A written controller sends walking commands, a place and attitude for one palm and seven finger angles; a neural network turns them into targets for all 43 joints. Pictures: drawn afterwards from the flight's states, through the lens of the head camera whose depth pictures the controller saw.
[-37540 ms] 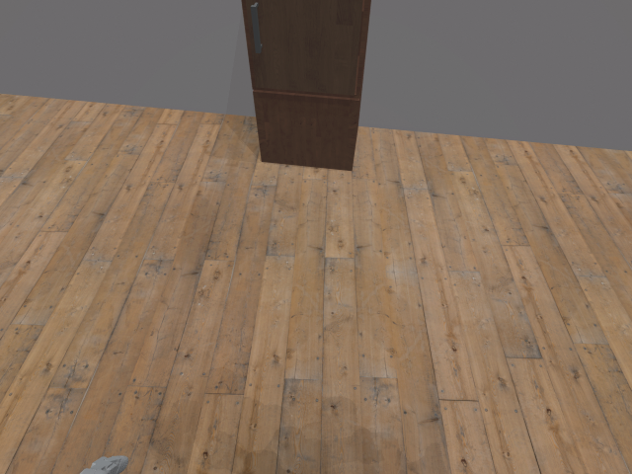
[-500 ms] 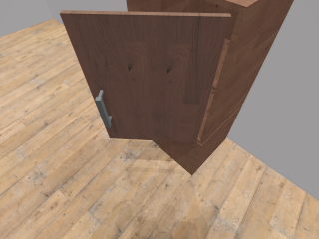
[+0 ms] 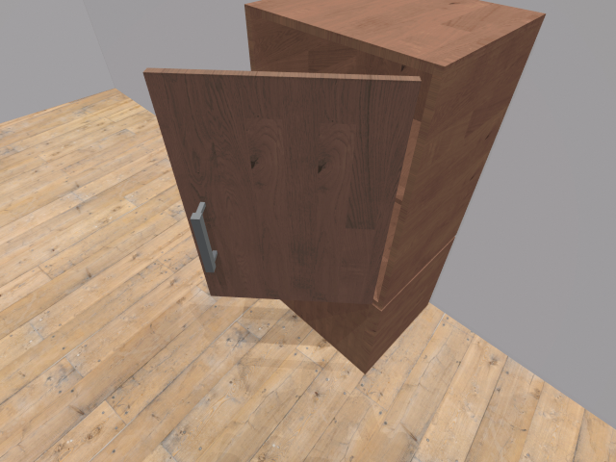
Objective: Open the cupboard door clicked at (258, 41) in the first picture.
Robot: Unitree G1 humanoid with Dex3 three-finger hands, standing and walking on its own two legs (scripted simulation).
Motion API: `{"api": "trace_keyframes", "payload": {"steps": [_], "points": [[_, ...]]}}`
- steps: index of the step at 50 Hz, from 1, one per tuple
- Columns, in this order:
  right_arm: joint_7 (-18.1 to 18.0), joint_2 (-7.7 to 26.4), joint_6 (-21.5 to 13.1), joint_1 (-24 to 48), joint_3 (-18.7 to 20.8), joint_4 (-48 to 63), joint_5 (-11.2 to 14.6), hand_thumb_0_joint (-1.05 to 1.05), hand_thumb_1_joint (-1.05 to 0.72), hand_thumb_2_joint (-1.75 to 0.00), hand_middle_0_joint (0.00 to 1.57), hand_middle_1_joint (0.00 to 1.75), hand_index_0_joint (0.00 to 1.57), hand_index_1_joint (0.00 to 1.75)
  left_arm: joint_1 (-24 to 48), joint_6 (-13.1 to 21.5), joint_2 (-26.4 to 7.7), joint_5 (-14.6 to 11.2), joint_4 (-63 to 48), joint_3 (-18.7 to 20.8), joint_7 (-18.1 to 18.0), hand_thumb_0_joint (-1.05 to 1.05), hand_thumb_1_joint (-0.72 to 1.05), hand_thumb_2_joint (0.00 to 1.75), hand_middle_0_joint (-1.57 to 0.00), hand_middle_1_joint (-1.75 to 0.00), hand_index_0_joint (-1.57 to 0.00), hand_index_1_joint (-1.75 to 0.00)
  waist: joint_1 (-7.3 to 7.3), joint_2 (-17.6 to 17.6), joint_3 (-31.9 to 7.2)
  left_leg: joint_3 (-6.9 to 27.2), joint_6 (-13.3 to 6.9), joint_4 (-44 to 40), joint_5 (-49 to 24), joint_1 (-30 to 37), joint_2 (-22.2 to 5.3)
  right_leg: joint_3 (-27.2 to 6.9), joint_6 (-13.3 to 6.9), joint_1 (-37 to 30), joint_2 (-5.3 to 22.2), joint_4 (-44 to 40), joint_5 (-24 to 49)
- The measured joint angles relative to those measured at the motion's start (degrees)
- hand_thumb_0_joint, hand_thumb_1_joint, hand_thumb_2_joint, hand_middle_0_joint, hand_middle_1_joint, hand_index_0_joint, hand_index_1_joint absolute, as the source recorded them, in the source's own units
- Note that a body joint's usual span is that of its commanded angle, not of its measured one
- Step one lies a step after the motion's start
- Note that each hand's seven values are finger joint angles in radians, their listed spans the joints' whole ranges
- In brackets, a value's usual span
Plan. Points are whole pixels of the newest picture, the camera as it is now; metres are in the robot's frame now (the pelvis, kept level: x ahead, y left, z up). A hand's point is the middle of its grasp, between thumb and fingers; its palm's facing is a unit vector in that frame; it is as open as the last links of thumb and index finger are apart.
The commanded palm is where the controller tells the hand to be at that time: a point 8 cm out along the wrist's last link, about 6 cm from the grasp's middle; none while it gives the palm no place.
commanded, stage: come to a stop and stand still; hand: left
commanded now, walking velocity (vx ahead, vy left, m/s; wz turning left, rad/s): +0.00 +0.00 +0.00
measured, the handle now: (206, 238) +0.57 +0.26 -0.10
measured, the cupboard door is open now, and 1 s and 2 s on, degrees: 41 41 41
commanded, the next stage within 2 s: look again from close up in 0.94 s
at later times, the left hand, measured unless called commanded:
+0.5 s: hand out of the picture -0.03 +0.23 -0.17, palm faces -0.01 -0.97 -0.24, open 7.4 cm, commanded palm none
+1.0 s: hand out of the picture -0.05 +0.21 -0.18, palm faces +0.00 -0.99 -0.17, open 7.4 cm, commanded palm none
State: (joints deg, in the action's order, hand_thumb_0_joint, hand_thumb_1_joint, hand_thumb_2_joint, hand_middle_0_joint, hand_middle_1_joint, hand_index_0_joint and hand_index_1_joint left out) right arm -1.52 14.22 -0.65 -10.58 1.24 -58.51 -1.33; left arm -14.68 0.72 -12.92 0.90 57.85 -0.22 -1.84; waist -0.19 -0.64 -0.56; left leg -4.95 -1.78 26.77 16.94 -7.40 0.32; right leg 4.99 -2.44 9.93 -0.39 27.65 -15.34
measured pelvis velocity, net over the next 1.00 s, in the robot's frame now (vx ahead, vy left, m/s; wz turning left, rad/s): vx -0.04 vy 0.05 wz -0.01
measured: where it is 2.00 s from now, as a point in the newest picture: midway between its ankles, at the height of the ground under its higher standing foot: outside the picture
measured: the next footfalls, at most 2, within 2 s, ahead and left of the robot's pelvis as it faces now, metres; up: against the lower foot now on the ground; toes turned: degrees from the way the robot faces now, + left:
none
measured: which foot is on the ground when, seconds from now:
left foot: down 0.00-1.00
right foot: down 0.00-1.00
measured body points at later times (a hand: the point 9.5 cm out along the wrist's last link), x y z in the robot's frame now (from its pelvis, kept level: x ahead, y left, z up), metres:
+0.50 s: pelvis -0.04 +0.03 +0.01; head -0.05 +0.03 +0.46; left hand -0.03 +0.28 -0.15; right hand -0.03 -0.23 -0.15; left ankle -0.02 +0.10 -0.74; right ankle +0.00 -0.09 -0.74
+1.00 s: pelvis -0.04 +0.05 +0.00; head -0.04 +0.06 +0.45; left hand -0.05 +0.26 -0.16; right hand -0.03 -0.18 -0.15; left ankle -0.02 +0.10 -0.74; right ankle +0.00 -0.09 -0.74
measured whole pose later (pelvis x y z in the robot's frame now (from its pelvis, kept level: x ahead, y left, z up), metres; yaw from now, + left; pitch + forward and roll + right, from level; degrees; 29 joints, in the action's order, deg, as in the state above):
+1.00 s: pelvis -0.04 +0.05 +0.00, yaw -1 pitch -2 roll +0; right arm -1.1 8.6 -0.9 -15.1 0.5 -64.5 -0.7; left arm -19.0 0.0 -8.5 1.5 63.4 -1.0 -2.4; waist -0.2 1.2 1.2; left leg -6.9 -5.9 20.9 10.9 -8.8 4.1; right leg 2.9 1.5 12.1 2.9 22.9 -8.9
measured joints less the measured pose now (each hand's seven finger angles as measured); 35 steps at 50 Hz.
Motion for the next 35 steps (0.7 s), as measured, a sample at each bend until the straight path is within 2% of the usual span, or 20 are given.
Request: {"api": "trace_keyframes", "payload": {"steps": [7, 14, 35], "points": [[0.6, 1.3, 0.0, 0.1, -0.6, -1.3, -0.1, 0.01, -0.91, -0.90, 0.20, 0.30, 0.20, 0.30, 0.5, -0.2, -1.8, 0.1, 1.4, -0.2, 0.5, 0.01, 0.90, 0.90, -0.20, -0.30, -0.20, -0.30, -0.19, 0.7, -0.2, 0.0, -0.4, -2.9, -3.1, -0.2, 0.3, 0.0, 0.3, -0.3, 0.1, -3.8, 3.6], [1.0, 0.9, 0.1, -2.0, -1.2, -3.7, -0.1, 0.01, -0.90, -0.90, 0.20, 0.30, 0.20, 0.30, 0.0, -0.4, -2.2, 0.1, 3.3, -0.4, 0.7, 0.01, 0.90, 0.90, -0.20, -0.30, -0.20, -0.30, 0.01, 1.1, 0.3, -0.3, -1.1, -4.5, -4.9, -0.7, 0.9, -0.2, 0.9, 0.2, 0.6, -5.5, 5.6], [0.7, -4.0, 0.0, -5.2, -1.2, -6.9, 0.4, 0.01, -0.90, -0.90, 0.20, 0.30, 0.20, 0.30, -2.6, -0.7, 2.4, 0.4, 5.4, -1.0, -0.1, 0.01, 0.90, 0.90, -0.20, -0.30, -0.20, -0.30, 0.43, 1.8, 1.5, -1.4, -3.2, -5.6, -6.2, -1.3, 2.9, -1.4, 2.9, 1.6, 2.5, -5.2, 6.8]]}}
